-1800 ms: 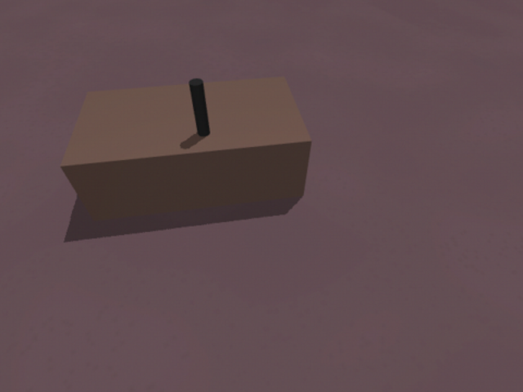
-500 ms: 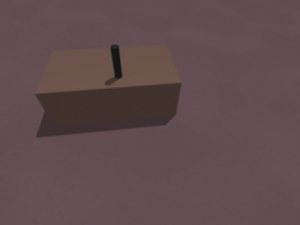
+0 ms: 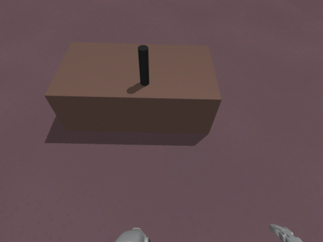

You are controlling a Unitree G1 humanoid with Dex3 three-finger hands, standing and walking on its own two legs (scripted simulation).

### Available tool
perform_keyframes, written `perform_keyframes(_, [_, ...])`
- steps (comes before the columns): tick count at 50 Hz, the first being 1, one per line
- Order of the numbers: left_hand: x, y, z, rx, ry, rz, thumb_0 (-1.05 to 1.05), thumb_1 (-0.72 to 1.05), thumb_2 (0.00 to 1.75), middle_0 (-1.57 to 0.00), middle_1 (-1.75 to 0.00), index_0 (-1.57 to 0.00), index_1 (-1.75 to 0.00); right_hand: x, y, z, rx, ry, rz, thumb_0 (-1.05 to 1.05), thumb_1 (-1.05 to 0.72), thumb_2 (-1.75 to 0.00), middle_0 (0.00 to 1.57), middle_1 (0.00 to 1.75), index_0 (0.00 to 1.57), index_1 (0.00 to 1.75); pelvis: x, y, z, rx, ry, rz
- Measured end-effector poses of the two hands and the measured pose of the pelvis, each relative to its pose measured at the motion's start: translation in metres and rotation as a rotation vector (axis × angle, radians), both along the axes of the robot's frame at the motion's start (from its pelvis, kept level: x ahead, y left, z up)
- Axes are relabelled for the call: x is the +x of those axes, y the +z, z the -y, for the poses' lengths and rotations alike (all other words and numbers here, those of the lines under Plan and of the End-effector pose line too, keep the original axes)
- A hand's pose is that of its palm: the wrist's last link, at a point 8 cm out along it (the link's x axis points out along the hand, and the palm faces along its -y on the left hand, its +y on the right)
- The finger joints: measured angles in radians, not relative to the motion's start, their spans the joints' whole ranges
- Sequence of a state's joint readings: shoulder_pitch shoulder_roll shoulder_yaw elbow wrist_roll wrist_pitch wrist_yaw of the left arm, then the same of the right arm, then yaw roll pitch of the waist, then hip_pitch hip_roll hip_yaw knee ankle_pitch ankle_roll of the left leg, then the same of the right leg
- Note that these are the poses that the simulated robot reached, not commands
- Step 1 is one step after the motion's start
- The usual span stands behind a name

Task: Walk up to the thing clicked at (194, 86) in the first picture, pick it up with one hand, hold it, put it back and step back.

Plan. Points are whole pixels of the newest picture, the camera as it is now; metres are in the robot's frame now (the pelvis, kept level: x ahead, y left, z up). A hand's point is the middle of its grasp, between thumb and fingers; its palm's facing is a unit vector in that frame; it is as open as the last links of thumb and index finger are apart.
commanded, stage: walk up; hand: left
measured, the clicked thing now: (144, 66) +1.04 +0.17 -0.26
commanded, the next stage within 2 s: none
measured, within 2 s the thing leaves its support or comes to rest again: neither
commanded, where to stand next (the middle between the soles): +0.59 -0.05 m, yaw +2 degrees
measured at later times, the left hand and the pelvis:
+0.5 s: hand (95, 192) +0.26 +0.21 -0.09, palm faces +0.03 -0.90 -0.44, open 7.4 cm; pelvis +0.21 -0.08 +0.02, yaw +1 degrees
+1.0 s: hand (110, 152) +0.41 +0.20 -0.14, palm faces +0.02 -0.95 -0.31, open 7.4 cm; pelvis +0.39 -0.06 +0.02, yaw +4 degrees
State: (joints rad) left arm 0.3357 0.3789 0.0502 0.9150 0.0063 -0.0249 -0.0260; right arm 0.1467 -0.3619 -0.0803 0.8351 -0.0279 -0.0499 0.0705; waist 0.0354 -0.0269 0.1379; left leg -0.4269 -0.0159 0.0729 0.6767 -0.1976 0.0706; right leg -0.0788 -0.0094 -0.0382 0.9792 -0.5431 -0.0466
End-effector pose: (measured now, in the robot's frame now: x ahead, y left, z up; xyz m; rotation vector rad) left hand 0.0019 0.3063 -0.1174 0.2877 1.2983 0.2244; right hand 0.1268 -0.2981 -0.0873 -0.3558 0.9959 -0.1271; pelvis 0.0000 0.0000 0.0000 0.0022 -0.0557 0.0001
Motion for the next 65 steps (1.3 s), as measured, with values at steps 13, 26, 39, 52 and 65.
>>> perform_keyframes(13, [0.164,0.043,0.013,0.008,-0.129,0.163,0.00,0.91,0.90,-0.20,-0.30,-0.20,-0.29,0.030,0.024,0.043,-0.021,-0.092,-0.049,0.00,-0.90,-0.90,0.20,0.30,0.21,0.30,0.103,0.025,0.024,0.024,-0.014,0.019])
perform_keyframes(26, [0.245,0.067,0.065,0.110,-0.039,0.180,0.00,0.91,0.90,-0.20,-0.30,-0.20,-0.29,0.145,-0.017,0.099,0.023,-0.044,-0.165,0.01,-0.91,-0.90,0.20,0.30,0.20,0.29,0.217,0.020,0.080,0.025,0.023,-0.010])
perform_keyframes(39, [0.295,0.039,0.072,0.038,0.021,0.093,0.00,0.90,0.90,-0.21,-0.30,-0.20,-0.30,0.300,0.007,0.078,0.007,0.073,-0.095,0.00,-0.91,-0.90,0.20,0.30,0.21,0.29,0.310,0.019,0.080,-0.019,0.069,-0.010])
perform_keyframes(52, [0.415,0.021,0.054,-0.022,-0.028,0.123,0.01,0.91,0.90,-0.21,-0.30,-0.20,-0.29,0.373,0.036,0.062,-0.052,0.015,0.008,0.00,-0.91,-0.90,0.20,0.30,0.21,0.30,0.398,0.022,0.059,-0.008,0.065,0.015])
perform_keyframes(65, [0.512,0.049,0.068,0.116,-0.090,0.126,0.00,0.91,0.90,-0.20,-0.30,-0.20,-0.29,0.393,-0.014,0.109,0.006,-0.068,-0.148,0.00,-0.90,-0.90,0.20,0.30,0.21,0.30,0.475,0.010,0.089,0.012,0.036,-0.001])
